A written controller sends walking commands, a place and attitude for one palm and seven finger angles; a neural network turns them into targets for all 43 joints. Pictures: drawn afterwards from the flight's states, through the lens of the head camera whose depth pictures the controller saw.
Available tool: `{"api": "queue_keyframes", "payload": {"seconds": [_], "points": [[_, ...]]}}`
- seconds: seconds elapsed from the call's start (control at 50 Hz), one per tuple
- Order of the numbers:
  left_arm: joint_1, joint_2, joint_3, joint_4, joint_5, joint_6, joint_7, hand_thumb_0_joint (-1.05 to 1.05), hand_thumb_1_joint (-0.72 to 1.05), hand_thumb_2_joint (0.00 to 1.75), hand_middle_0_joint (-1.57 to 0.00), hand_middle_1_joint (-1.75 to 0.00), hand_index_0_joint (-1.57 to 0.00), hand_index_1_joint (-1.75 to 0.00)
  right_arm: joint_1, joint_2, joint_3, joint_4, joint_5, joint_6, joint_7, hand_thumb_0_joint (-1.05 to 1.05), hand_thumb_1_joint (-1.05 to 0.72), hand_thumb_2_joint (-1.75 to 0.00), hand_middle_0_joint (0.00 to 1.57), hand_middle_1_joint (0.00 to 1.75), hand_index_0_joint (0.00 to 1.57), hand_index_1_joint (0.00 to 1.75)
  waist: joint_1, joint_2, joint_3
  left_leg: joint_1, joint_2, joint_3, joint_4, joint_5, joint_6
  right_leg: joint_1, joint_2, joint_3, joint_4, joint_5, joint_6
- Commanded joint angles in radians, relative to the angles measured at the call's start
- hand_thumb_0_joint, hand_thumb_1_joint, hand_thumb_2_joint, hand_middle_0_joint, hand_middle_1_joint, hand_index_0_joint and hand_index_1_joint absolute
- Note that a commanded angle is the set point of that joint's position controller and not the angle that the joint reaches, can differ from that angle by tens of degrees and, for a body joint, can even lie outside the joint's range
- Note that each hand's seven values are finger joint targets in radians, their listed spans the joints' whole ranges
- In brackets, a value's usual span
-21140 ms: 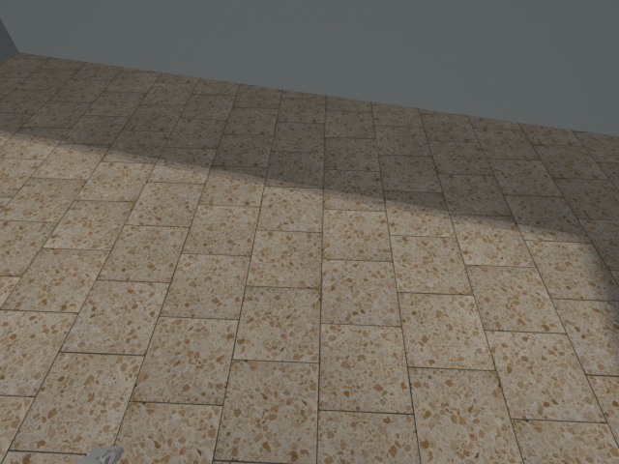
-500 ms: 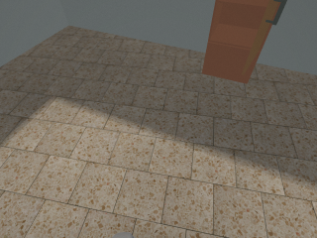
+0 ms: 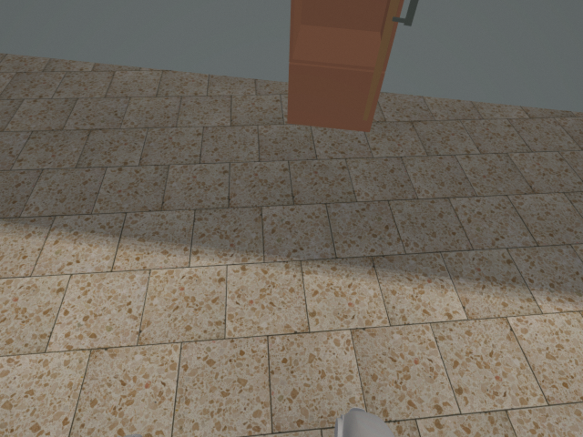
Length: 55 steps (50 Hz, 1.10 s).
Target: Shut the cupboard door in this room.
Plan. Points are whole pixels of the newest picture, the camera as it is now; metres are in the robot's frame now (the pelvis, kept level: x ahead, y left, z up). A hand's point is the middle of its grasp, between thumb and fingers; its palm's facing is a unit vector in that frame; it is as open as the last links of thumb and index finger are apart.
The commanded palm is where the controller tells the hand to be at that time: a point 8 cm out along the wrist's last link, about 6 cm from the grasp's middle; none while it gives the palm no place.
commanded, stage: stand and wait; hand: left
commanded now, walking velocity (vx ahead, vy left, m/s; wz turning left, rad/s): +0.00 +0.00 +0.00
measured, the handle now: (407, 1) +1.31 -0.29 +0.04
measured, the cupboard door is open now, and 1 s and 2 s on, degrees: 79 79 79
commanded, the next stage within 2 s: look at it before walking up in 0.88 s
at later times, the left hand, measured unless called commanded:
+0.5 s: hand (204, 414) +0.18 +0.15 -0.18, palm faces -0.05 -0.99 -0.16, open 7.3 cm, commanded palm none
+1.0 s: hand out of the picture +0.07 +0.16 -0.17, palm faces -0.05 -0.99 -0.16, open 7.3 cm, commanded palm none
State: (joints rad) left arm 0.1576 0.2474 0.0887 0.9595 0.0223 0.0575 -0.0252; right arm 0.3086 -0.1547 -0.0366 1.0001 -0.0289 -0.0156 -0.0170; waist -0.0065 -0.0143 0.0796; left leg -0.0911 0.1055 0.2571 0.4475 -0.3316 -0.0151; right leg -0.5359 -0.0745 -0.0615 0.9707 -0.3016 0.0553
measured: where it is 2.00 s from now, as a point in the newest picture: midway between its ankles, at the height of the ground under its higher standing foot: outside the picture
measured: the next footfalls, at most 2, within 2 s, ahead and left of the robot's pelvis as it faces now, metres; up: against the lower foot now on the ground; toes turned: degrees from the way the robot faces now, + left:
right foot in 0.12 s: +0.12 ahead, -0.14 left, +0.00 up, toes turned -10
left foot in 0.48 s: +0.14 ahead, +0.10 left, +0.00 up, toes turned +3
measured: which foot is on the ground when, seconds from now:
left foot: down 0.00-0.12, up 0.14-0.46, down 0.48-1.00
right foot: up 0.00-0.10, down 0.12-1.00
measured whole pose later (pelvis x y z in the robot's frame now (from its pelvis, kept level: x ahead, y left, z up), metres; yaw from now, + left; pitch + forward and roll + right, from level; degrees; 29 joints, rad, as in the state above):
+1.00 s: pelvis +0.10 +0.00 +0.01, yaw -5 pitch -1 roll +0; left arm 0.32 0.13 -0.02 1.20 0.01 -0.01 0.04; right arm 0.26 -0.14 -0.01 1.16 -0.01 -0.01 -0.03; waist 0.01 -0.01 0.03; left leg -0.12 0.02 0.13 0.37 -0.23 0.02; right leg -0.14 -0.06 -0.08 0.38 -0.22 0.03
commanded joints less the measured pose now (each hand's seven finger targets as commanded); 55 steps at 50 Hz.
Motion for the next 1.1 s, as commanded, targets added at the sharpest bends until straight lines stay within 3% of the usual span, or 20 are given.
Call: {"api": "queue_keyframes", "payload": {"seconds": [0.0, 0.04, 0.06, 0.08, 0.1, 0.12, 0.14, 0.2, 0.24, 0.3, 0.36, 0.4, 0.42, 0.44, 0.48, 0.5, 0.54, 0.6, 0.7, 1.08], "points": [[-0.090, -0.010, -0.013, -0.098, 0.002, -0.042, -0.011, 0.00, 0.90, 0.90, -0.20, -0.30, -0.20, -0.30, 0.049, -0.193, -0.061, -0.023, -0.001, -0.020, -0.004, 0.00, -0.90, -0.90, 0.20, 0.30, 0.20, 0.30, -0.036, 0.198, -0.030, 0.034, 0.256, -0.094, -0.063, 0.537, 0.114, 0.046, 0.015, -0.054, -0.221, -0.038, -0.024], [-0.024, 0.007, -0.015, -0.073, 0.005, -0.057, -0.003, 0.00, 0.90, 0.90, -0.20, -0.30, -0.20, -0.30, 0.049, -0.191, -0.059, -0.011, 0.003, -0.012, -0.003, 0.00, -0.90, -0.90, 0.20, 0.30, 0.20, 0.30, -0.001, 0.154, -0.051, -0.024, 0.234, -0.081, 0.055, 0.608, 0.083, 0.223, 0.053, -0.081, -0.374, 0.038, -0.048], [0.099, 0.039, -0.008, -0.036, 0.008, -0.071, 0.003, 0.00, 0.90, 0.90, -0.20, -0.30, -0.20, -0.30, 0.042, -0.189, -0.053, -0.013, 0.010, -0.012, 0.000, 0.00, -0.90, -0.90, 0.20, 0.30, 0.20, 0.30, 0.064, 0.084, -0.113, -0.082, 0.196, -0.043, 0.214, 0.596, 0.043, 0.408, 0.049, -0.071, -0.501, 0.174, -0.058], [0.218, 0.151, 0.011, 0.003, 0.014, -0.088, 0.020, 0.00, 0.90, 0.90, -0.20, -0.30, -0.20, -0.30, 0.064, -0.137, -0.038, -0.025, 0.021, -0.013, 0.008, 0.00, -0.90, -0.90, 0.20, 0.30, 0.20, 0.30, 0.107, -0.151, -0.232, -0.313, 0.109, 0.001, 0.471, 0.261, -0.015, 0.691, -0.168, 0.172, -0.520, 0.461, -0.130], [0.287, 0.215, 0.017, 0.037, -0.010, -0.091, 0.030, 0.00, 0.90, 0.90, -0.20, -0.30, -0.20, -0.30, 0.021, -0.098, -0.026, -0.061, 0.026, -0.004, 0.002, 0.00, -0.90, -0.90, 0.20, 0.30, 0.20, 0.30, 0.115, -0.256, -0.262, -0.459, -0.016, -0.073, 0.695, -0.328, -0.049, 0.729, -0.362, 0.383, -0.520, 0.913, -0.249], [0.241, 0.207, 0.017, 0.026, -0.019, -0.091, 0.041, 0.00, 0.90, 0.90, -0.20, -0.30, -0.20, -0.30, 0.002, -0.115, -0.023, -0.054, 0.031, 0.014, -0.010, 0.00, -0.90, -0.90, 0.20, 0.30, 0.20, 0.30, 0.104, -0.211, -0.279, -0.429, 0.001, -0.221, 0.748, -0.317, -0.041, 0.633, -0.353, 0.370, -0.559, 0.889, -0.276], [0.159, 0.183, 0.011, 0.011, -0.016, -0.082, 0.048, 0.00, 0.90, 0.90, -0.20, -0.30, -0.20, -0.30, -0.005, -0.112, -0.025, -0.045, 0.027, 0.020, -0.012, 0.00, -0.90, -0.90, 0.20, 0.30, 0.20, 0.30, 0.076, -0.173, -0.218, -0.449, 0.009, -0.243, 0.791, -0.272, -0.037, 0.581, -0.337, 0.344, -0.579, 0.751, -0.275], [-0.023, 0.099, -0.022, -0.040, -0.012, -0.073, 0.055, 0.00, 0.90, 0.90, -0.20, -0.30, -0.20, -0.30, 0.038, -0.101, -0.018, 0.002, 0.012, 0.042, -0.005, 0.00, -0.90, -0.90, 0.20, 0.30, 0.20, 0.30, -0.005, -0.078, -0.120, -0.371, 0.028, -0.237, 0.718, -0.111, -0.048, 0.357, -0.227, 0.163, -0.628, 0.527, -0.219], [-0.057, 0.088, -0.030, -0.039, -0.006, -0.075, 0.054, 0.00, 0.90, 0.90, -0.20, -0.30, -0.20, -0.30, 0.070, -0.088, -0.012, 0.016, 0.013, 0.048, -0.002, 0.00, -0.90, -0.90, 0.20, 0.30, 0.20, 0.30, -0.026, -0.099, -0.113, -0.306, 0.019, -0.220, 0.619, -0.079, -0.049, 0.290, -0.195, 0.118, -0.653, 0.430, -0.204], [-0.050, 0.081, -0.033, -0.033, -0.005, -0.070, 0.051, 0.00, 0.90, 0.90, -0.20, -0.30, -0.20, -0.30, 0.059, -0.076, -0.004, 0.010, 0.015, 0.047, -0.001, 0.00, -0.90, -0.90, 0.20, 0.30, 0.20, 0.30, -0.018, -0.112, -0.087, -0.276, 0.001, -0.195, 0.495, -0.056, -0.046, 0.253, -0.176, 0.114, -0.686, 0.282, -0.209], [-0.013, 0.076, -0.025, -0.006, -0.001, -0.072, 0.050, 0.00, 0.90, 0.90, -0.20, -0.30, -0.20, -0.30, 0.022, -0.063, 0.000, 0.002, 0.016, 0.029, -0.001, 0.00, -0.90, -0.90, 0.20, 0.30, 0.20, 0.30, 0.004, -0.111, -0.090, -0.249, -0.011, -0.183, 0.311, -0.047, -0.042, 0.304, -0.172, 0.130, -0.663, 0.292, -0.218], [-0.008, 0.069, -0.028, 0.011, -0.009, -0.071, 0.052, 0.00, 0.90, 0.90, -0.20, -0.30, -0.20, -0.30, 0.047, -0.056, 0.004, 0.021, 0.016, 0.019, -0.005, 0.00, -0.90, -0.90, 0.20, 0.30, 0.20, 0.30, -0.010, -0.099, -0.099, -0.142, -0.017, -0.170, 0.145, 0.070, -0.041, 0.280, -0.147, 0.109, -0.626, 0.245, -0.187], [-0.009, 0.055, -0.035, 0.019, -0.015, -0.068, 0.051, 0.00, 0.90, 0.90, -0.20, -0.30, -0.20, -0.30, 0.069, -0.060, 0.004, 0.037, 0.017, 0.012, -0.004, 0.00, -0.90, -0.90, 0.20, 0.30, 0.20, 0.30, -0.024, -0.070, -0.102, -0.066, -0.015, -0.172, 0.038, 0.152, -0.036, 0.244, -0.124, 0.100, -0.598, 0.187, -0.155], [0.008, 0.025, -0.041, 0.027, -0.016, -0.064, 0.050, 0.00, 0.90, 0.90, -0.20, -0.30, -0.20, -0.30, 0.083, -0.082, 0.002, 0.042, 0.018, 0.001, -0.003, 0.00, -0.90, -0.90, 0.20, 0.30, 0.20, 0.30, -0.019, 0.032, -0.097, -0.032, 0.030, -0.244, -0.033, 0.221, -0.020, 0.215, -0.077, 0.078, -0.539, 0.113, -0.117], [0.069, -0.021, -0.048, 0.038, -0.018, -0.053, 0.049, 0.00, 0.90, 0.90, -0.20, -0.30, -0.20, -0.30, 0.007, -0.152, -0.004, 0.026, 0.010, -0.005, -0.008, 0.00, -0.90, -0.90, 0.20, 0.30, 0.20, 0.30, 0.023, 0.214, -0.040, -0.178, 0.185, -0.414, -0.170, 0.174, 0.075, 0.268, 0.014, -0.003, -0.487, 0.001, -0.041], [0.059, -0.018, -0.051, 0.053, -0.013, -0.051, 0.047, 0.00, 0.90, 0.90, -0.20, -0.30, -0.20, -0.30, -0.029, -0.147, -0.006, 0.028, 0.012, -0.005, -0.012, 0.00, -0.90, -0.90, 0.20, 0.30, 0.20, 0.30, 0.022, 0.254, -0.020, -0.225, 0.179, -0.424, -0.218, 0.150, 0.092, 0.316, 0.014, -0.018, -0.458, 0.016, -0.031], [0.097, -0.019, -0.059, 0.087, -0.009, -0.052, 0.043, 0.00, 0.90, 0.90, -0.20, -0.30, -0.20, -0.30, -0.069, -0.125, -0.001, 0.029, 0.017, -0.006, -0.016, 0.00, -0.90, -0.90, 0.20, 0.30, 0.20, 0.30, 0.043, 0.196, -0.007, -0.212, 0.134, -0.351, -0.203, 0.173, 0.074, 0.342, -0.005, -0.001, -0.489, 0.068, -0.035], [0.135, -0.003, -0.070, 0.134, -0.012, -0.069, 0.046, 0.00, 0.90, 0.90, -0.20, -0.30, -0.20, -0.30, -0.045, -0.101, 0.004, 0.052, 0.023, -0.010, -0.014, 0.00, -0.90, -0.90, 0.20, 0.30, 0.20, 0.30, 0.027, 0.084, -0.052, -0.127, 0.069, -0.272, -0.143, 0.222, 0.036, 0.374, -0.039, 0.038, -0.595, 0.194, -0.046], [0.154, -0.004, -0.082, 0.176, -0.013, -0.082, 0.053, 0.00, 0.90, 0.90, -0.20, -0.30, -0.20, -0.30, -0.010, -0.096, 0.010, 0.088, 0.027, -0.012, -0.013, 0.00, -0.90, -0.90, 0.20, 0.30, 0.20, 0.30, 0.002, 0.012, -0.062, -0.037, 0.052, -0.242, -0.136, 0.281, 0.025, 0.354, -0.059, 0.057, -0.631, 0.244, -0.050], [0.220, -0.043, -0.089, 0.207, -0.013, -0.081, 0.070, 0.00, 0.90, 0.90, -0.20, -0.30, -0.20, -0.30, 0.042, -0.056, 0.018, 0.146, 0.026, -0.018, -0.018, 0.00, -0.90, -0.90, 0.20, 0.30, 0.20, 0.30, 0.010, 0.021, -0.010, -0.059, 0.034, -0.235, -0.148, 0.258, 0.035, 0.361, -0.061, 0.054, -0.635, 0.226, -0.050]]}}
